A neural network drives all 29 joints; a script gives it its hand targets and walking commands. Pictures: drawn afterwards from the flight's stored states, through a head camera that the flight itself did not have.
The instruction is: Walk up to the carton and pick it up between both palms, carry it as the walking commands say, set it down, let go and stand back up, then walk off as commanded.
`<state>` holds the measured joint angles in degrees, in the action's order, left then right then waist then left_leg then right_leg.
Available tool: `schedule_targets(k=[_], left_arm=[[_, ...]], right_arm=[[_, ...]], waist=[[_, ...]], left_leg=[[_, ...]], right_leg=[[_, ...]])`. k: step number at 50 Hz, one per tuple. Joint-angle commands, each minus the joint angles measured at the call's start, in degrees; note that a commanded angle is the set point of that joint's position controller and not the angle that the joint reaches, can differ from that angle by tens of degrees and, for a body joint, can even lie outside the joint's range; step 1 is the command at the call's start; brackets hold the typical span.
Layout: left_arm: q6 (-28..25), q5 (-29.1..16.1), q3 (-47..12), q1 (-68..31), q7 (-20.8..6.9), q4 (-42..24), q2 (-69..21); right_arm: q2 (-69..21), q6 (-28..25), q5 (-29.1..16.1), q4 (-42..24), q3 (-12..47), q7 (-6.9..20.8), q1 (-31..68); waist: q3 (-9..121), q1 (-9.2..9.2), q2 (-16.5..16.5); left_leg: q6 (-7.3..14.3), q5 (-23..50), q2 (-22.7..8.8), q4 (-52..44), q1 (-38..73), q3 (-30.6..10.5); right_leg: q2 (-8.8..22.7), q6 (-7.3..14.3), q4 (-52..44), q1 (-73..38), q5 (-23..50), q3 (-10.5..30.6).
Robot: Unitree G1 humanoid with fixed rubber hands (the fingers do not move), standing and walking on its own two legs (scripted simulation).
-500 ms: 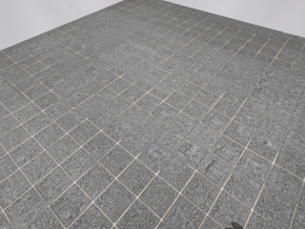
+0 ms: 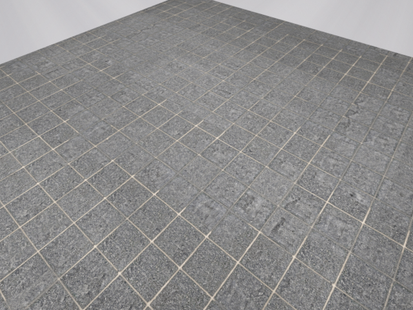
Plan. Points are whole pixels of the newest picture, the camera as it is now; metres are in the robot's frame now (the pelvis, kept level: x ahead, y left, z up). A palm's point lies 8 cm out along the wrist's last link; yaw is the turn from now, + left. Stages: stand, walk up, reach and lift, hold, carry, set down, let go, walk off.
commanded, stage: stand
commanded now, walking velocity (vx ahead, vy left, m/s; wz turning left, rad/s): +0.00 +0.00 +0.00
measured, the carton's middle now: out of the picture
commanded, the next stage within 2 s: none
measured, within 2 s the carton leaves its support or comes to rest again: neither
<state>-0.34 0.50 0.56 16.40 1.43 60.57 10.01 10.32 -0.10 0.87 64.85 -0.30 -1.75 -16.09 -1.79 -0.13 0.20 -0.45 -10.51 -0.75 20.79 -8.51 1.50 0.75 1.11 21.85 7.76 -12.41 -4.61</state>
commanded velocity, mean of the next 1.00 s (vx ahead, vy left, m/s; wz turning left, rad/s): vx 0.00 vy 0.00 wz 0.00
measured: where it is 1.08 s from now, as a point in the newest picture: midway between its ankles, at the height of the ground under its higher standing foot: outside the picture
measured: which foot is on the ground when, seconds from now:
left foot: down 0.00-1.00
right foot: down 0.00-1.00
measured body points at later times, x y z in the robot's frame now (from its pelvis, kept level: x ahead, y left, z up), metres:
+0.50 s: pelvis +0.01 +0.00 +0.00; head +0.01 -0.01 +0.45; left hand -0.01 +0.21 -0.16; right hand -0.02 -0.22 -0.17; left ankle +0.01 +0.12 -0.75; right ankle +0.00 -0.10 -0.75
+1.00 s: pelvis +0.00 -0.01 +0.00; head +0.01 -0.01 +0.45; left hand +0.02 +0.24 -0.15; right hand +0.00 -0.26 -0.16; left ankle +0.01 +0.13 -0.75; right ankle +0.00 -0.10 -0.75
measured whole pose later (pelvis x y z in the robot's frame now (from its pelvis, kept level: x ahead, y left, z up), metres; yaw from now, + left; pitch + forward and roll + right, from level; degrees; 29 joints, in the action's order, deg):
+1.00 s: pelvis +0.00 -0.01 +0.00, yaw -1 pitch -2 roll +0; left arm -1.5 0.9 1.2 15.7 2.2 62.0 11.9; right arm 12.0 -1.0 1.1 63.9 -0.9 -2.5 -16.1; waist -2.8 -0.2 0.4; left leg -1.3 -12.4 -1.8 23.4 -9.2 1.3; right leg -0.3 1.9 23.8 8.3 -13.8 -4.0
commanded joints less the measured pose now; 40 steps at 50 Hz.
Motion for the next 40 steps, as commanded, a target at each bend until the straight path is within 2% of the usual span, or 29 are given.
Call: schedule_targets(k=[1, 22, 35, 40], left_arm=[[-0.4, 0.0, 0.7, 2.8, 0.3, -0.3, 4.8], [-0.5, 0.2, 0.1, 5.2, 0.7, 4.0, 2.2], [-0.6, 0.2, 0.0, 5.8, 0.8, 4.6, 1.6], [-1.1, 0.4, 0.7, 4.6, 0.9, 3.3, 4.3]], right_arm=[[4.5, -0.3, 0.0, 0.1, -0.6, -0.3, -3.2], [1.7, -0.3, -0.1, 2.6, -0.1, -0.8, -4.9], [1.1, -0.3, -0.2, 2.5, 0.0, -0.9, -6.1], [3.7, -0.8, 0.1, 1.1, -0.8, -1.0, -5.2]], waist=[[-2.3, 0.03, -0.5], [-2.9, -0.14, -0.1], [-3.2, -0.13, -0.2], [-3.1, -0.09, -0.1]], left_leg=[[1.4, 4.6, -4.5, -2.8, -0.2, -4.8], [1.4, 4.6, -4.6, -1.9, -1.4, -4.4], [1.3, 4.4, -4.6, -1.7, -1.7, -4.2], [1.3, 4.6, -5.0, -1.2, -1.6, -4.3]], right_leg=[[5.8, 0.7, -5.4, 3.6, 1.7, 6.3], [5.2, 1.2, -4.2, 3.3, 3.5, 6.2], [5.0, 1.3, -4.2, 3.3, 3.7, 6.4], [5.4, 1.5, -3.9, 3.3, 4.1, 6.7]])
